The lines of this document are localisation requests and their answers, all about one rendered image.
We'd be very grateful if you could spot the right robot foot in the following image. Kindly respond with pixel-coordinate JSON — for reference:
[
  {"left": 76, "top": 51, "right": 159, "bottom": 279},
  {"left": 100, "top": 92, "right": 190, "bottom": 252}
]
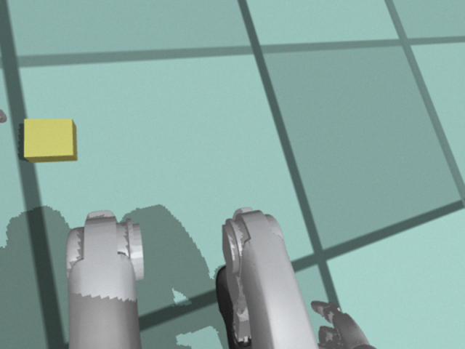
[{"left": 216, "top": 265, "right": 252, "bottom": 349}]

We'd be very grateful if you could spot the right robot hand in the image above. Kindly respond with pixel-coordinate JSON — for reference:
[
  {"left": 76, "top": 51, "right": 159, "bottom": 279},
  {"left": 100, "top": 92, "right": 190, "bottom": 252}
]
[{"left": 311, "top": 301, "right": 370, "bottom": 349}]

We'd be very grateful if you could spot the small box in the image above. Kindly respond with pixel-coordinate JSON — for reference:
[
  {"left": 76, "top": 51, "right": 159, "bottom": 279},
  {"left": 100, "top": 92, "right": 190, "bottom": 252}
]
[{"left": 24, "top": 119, "right": 78, "bottom": 163}]

